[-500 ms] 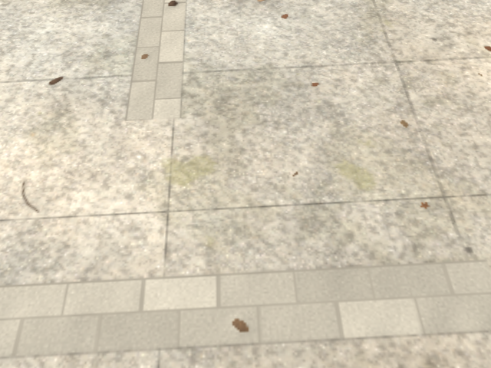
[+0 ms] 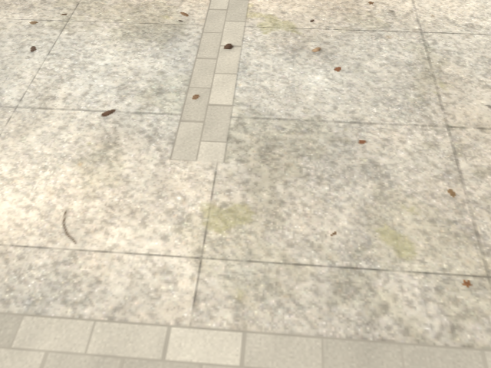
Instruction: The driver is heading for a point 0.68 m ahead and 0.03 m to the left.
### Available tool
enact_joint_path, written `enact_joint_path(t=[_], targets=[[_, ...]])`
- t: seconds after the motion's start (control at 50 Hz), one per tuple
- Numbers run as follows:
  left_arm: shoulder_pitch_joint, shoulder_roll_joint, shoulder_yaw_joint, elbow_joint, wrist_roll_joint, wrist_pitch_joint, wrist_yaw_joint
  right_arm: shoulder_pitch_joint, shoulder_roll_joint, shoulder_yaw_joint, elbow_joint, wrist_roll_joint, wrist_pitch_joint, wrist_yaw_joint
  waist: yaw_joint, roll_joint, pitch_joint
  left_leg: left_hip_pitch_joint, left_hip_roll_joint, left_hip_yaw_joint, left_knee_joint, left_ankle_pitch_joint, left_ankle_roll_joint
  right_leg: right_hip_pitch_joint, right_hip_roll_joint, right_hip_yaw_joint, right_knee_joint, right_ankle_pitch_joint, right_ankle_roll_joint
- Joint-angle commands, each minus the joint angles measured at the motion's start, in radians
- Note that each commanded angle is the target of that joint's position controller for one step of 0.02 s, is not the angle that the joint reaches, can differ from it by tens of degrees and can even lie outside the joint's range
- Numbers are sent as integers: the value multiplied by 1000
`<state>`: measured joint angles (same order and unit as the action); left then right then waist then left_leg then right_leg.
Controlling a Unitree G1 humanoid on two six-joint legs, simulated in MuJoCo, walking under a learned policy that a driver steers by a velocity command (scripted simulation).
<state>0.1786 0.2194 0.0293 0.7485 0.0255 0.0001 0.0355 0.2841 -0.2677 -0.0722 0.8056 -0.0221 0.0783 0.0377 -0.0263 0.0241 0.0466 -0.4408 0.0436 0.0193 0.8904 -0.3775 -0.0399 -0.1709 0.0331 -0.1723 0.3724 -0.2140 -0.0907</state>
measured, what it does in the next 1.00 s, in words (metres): walks ahead: left foot, then right foot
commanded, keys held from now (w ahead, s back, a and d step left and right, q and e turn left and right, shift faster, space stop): q+shift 0.18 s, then e+shift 0.26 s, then w+e+shift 0.36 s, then w+q+shift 0.20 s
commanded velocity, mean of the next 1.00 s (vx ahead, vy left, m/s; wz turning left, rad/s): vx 0.35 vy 0.00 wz -0.11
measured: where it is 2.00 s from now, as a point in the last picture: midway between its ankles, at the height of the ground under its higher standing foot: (312, 236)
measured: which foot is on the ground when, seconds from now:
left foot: up 0.00-0.12, down 0.14-0.86, up 0.88-1.00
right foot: down 0.00-0.14, up 0.16-0.84, down 0.86-1.00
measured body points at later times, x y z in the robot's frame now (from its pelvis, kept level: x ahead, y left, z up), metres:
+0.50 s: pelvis +0.03 +0.04 +0.00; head +0.05 +0.05 +0.45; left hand +0.03 +0.32 -0.14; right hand +0.23 -0.16 -0.11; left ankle +0.00 +0.12 -0.74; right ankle +0.05 -0.07 -0.70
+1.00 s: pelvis +0.25 -0.10 -0.01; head +0.26 -0.12 +0.43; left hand +0.42 +0.14 -0.11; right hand +0.25 -0.38 -0.15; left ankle +0.18 +0.08 -0.63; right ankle +0.23 -0.15 -0.74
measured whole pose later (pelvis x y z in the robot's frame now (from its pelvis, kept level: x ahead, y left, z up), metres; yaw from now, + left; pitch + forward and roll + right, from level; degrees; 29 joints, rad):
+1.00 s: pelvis +0.25 -0.10 -0.01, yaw -9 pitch +0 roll +1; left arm 0.22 0.28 0.04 0.76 0.04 -0.04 -0.02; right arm 0.32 -0.29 -0.04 0.85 -0.01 -0.06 0.03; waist -0.04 0.04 0.02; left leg -0.44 0.07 -0.05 1.29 -0.26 0.06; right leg -0.26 0.03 -0.13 0.58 -0.34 -0.09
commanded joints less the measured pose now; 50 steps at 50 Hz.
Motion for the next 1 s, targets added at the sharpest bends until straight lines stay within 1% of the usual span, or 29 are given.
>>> enact_joint_path(t=[0.02,0.1,0.12,0.14,0.16,0.18,0.2,0.22,0.24,0.26,0.28,0.32,0.34,0.4,0.44,0.48,0.52,0.6,0.68,0.78,0.82,0.84,0.86,0.88,0.9,0.92,0.94,0.96,1.0], targets=[[46,155,45,-37,3,-6,-4,-57,-51,-8,-112,10,-12,8,50,-136,-78,-35,-10,48,-86,-36,23,151,-326,124,-2,554,-136],[37,191,59,-37,-9,-2,-17,-68,-60,-14,-158,18,-14,12,38,-161,-104,88,-42,85,-263,-17,67,126,-346,65,127,569,-75],[32,201,64,-35,-17,0,-18,-41,-63,-15,-159,10,-21,8,4,-128,-113,174,-50,78,-389,95,84,74,-337,23,210,508,-25],[55,198,66,-32,-19,0,-22,21,-117,-31,-145,-4,-33,-6,-33,-17,-139,324,-10,-49,-514,220,121,-55,-286,-22,385,355,46],[78,116,46,-72,0,7,-30,45,-264,-59,-158,-11,-45,-23,5,237,-148,488,268,-430,-533,650,204,-350,-156,-65,646,-339,117],[-35,118,36,-136,14,22,-21,124,-325,-87,-159,15,-46,-24,-76,248,-176,489,357,-591,-507,912,396,-499,-22,119,786,-511,147],[-32,142,37,-116,8,30,-17,112,-263,-72,-154,25,-42,-28,-65,107,-163,522,325,-453,-500,896,399,-530,-72,174,860,-425,148],[-19,142,37,-95,-10,27,-17,24,-195,-48,-167,25,-37,-38,-29,78,-115,463,262,-347,-511,854,360,-507,-84,180,850,-320,141],[4,151,39,-68,-15,24,-17,-71,-136,-25,-180,20,-33,-46,17,55,-91,425,193,-262,-521,822,303,-472,-99,184,798,-238,138],[40,166,43,-45,-3,28,-23,-113,-97,-9,-186,26,-37,-55,34,73,-97,411,162,-205,-525,866,276,-421,-95,165,773,-188,140],[84,162,41,-16,0,37,-31,-128,-69,8,-184,22,-43,-57,45,73,-126,399,146,-157,-532,905,262,-352,-82,152,761,-161,142],[117,123,28,14,-18,52,-46,-126,-33,33,-162,7,-63,-60,47,44,-124,369,142,-89,-560,860,228,-244,-70,177,624,-136,141],[113,111,23,19,-23,57,-50,-125,-46,35,-149,-2,-70,-64,39,52,-99,356,142,-63,-566,816,214,-214,-54,195,550,-133,139],[87,155,39,4,-12,63,-53,-101,-136,11,-124,-4,-59,-70,11,105,-54,372,178,-57,-542,732,228,-241,-34,164,503,-169,121],[69,159,42,-10,-11,65,-57,-93,-137,8,-121,-3,-49,-69,0,90,-33,366,216,-69,-543,653,250,-267,-51,149,505,-202,113],[8,170,45,-41,0,67,-77,-40,-158,-4,-114,-14,-54,-60,-45,104,-23,385,264,-167,-688,-31,270,-342,-80,136,510,-206,95],[-51,186,56,-73,0,65,-102,-34,-174,-14,-107,-16,-72,-55,-49,101,46,427,314,-266,-787,-331,270,-470,-95,152,515,-203,80],[-65,148,57,-84,-15,46,-116,-12,-157,-25,-80,-22,-120,-53,-28,26,55,549,335,-189,-816,-253,237,-579,-123,173,504,-154,42],[-135,136,53,-122,-17,42,-132,9,-170,-34,-52,-19,-148,-46,-35,40,47,547,325,-42,-811,-172,199,-560,-140,144,459,-109,24],[-226,151,42,-173,-5,41,-147,48,-208,-39,-18,-26,-150,-41,-46,63,77,520,324,113,-778,-82,162,-513,-135,64,420,-120,-27],[-130,156,39,-144,2,33,-137,27,-222,-34,-10,-22,-149,-38,21,60,51,413,291,216,-647,304,145,-289,-61,15,356,-176,-64],[51,167,50,-80,10,18,-121,8,-230,-31,-4,-8,-148,-37,119,10,-22,305,254,279,-428,607,144,-22,18,-14,301,-133,-83],[327,215,77,25,19,3,-99,3,-210,-14,-6,-8,-153,-31,247,-96,-155,102,191,315,-95,721,134,352,76,13,272,-140,-105],[414,372,107,48,23,-8,-68,-23,-68,27,-67,-15,-157,-14,253,-451,-176,-276,56,282,303,-87,80,530,-248,522,5,-581,-140],[338,410,104,-17,11,-19,-57,-116,-115,21,-125,-6,-167,-19,238,-349,-240,-407,-37,-14,516,-160,84,483,-371,940,-194,-699,-155],[279,355,93,-11,23,-20,-49,-173,-150,14,-124,19,-168,-19,221,-161,-121,-499,-18,-104,571,-16,108,427,-400,800,-169,-523,-122],[259,312,82,-6,31,-31,-41,-100,-141,18,-90,32,-173,-18,165,-90,-79,-450,8,-132,524,74,125,325,-388,649,-131,-377,-97],[189,255,64,-6,26,-45,-43,-35,-148,14,-48,21,-169,-11,94,-41,-47,-382,43,-132,458,133,124,231,-333,541,-137,-310,-52],[108,190,37,-11,6,-77,-45,54,-120,15,12,6,-128,8,21,-89,-11,-279,70,-134,408,219,104,93,-282,388,-203,-184,30]])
